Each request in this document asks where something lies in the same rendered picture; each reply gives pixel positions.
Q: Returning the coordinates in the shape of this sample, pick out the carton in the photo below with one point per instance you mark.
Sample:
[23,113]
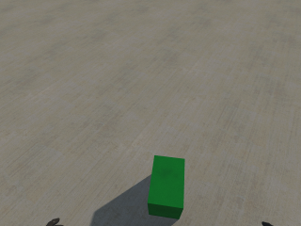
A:
[166,194]

